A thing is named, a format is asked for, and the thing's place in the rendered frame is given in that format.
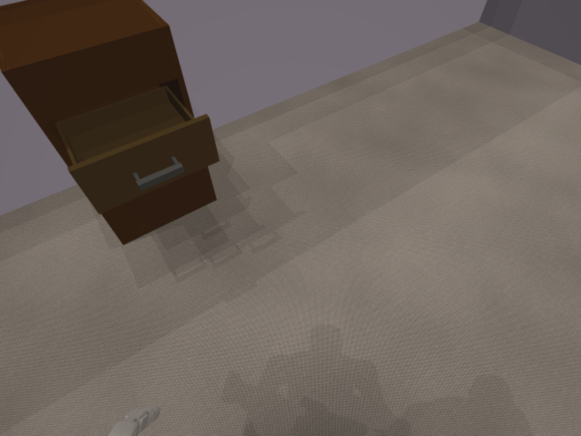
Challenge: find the drawer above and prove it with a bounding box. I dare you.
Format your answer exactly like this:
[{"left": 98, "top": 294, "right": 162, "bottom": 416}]
[{"left": 55, "top": 85, "right": 220, "bottom": 214}]

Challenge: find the cabinet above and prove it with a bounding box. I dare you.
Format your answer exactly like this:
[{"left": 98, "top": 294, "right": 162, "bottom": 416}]
[{"left": 0, "top": 0, "right": 217, "bottom": 245}]

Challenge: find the handle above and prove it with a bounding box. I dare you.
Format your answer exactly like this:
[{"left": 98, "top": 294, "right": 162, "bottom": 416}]
[{"left": 133, "top": 156, "right": 185, "bottom": 191}]

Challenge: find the left robot hand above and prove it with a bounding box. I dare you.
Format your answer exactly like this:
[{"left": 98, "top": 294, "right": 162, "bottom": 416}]
[{"left": 108, "top": 406, "right": 160, "bottom": 436}]

